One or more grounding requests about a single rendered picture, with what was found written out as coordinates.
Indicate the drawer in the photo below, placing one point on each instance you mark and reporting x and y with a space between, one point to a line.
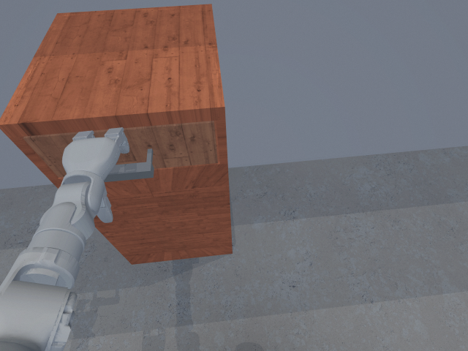
173 145

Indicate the handle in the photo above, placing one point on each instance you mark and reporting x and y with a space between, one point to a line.
133 171

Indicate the left robot forearm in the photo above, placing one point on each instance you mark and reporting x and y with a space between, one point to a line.
53 255

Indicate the robot left upper arm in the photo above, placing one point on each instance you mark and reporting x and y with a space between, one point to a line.
35 317

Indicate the cabinet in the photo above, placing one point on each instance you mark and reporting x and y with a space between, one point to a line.
135 68

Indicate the robot left hand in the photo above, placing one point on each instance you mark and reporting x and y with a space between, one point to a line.
97 155

